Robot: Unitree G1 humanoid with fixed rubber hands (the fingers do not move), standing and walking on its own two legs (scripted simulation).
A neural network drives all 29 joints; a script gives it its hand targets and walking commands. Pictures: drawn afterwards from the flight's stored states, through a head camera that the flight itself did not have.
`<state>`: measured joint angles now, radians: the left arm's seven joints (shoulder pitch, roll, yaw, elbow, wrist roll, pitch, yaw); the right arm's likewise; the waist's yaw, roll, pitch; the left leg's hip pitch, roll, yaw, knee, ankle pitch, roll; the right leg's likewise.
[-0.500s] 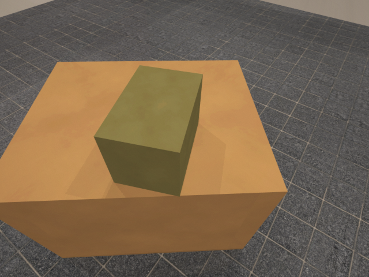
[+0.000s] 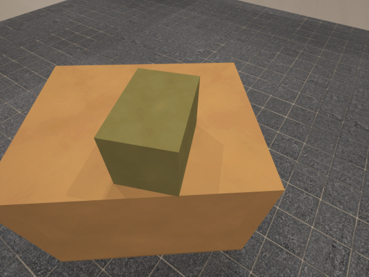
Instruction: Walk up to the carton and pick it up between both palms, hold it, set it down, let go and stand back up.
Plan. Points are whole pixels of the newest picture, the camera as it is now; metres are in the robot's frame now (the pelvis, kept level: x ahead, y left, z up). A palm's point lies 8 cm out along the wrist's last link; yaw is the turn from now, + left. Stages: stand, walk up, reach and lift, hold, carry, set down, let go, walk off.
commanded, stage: stand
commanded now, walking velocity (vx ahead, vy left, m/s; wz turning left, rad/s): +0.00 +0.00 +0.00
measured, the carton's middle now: (157, 129) +0.53 +0.09 -0.04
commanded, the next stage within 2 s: walk up in 0.36 s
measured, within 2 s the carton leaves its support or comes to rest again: neither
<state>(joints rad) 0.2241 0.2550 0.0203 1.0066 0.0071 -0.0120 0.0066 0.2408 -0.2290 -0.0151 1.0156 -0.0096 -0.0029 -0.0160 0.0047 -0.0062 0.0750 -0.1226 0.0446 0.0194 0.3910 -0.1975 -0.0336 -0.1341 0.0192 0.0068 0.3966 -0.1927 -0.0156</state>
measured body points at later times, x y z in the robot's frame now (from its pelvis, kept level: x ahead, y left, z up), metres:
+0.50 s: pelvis +0.00 +0.00 +0.00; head +0.01 +0.01 +0.45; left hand +0.05 +0.26 -0.15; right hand +0.04 -0.26 -0.14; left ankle +0.01 +0.14 -0.74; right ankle +0.02 -0.11 -0.74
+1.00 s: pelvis -0.07 +0.09 -0.03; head -0.01 +0.13 +0.42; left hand +0.03 +0.42 -0.16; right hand +0.06 -0.20 -0.12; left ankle -0.06 +0.20 -0.74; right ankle -0.03 -0.08 -0.70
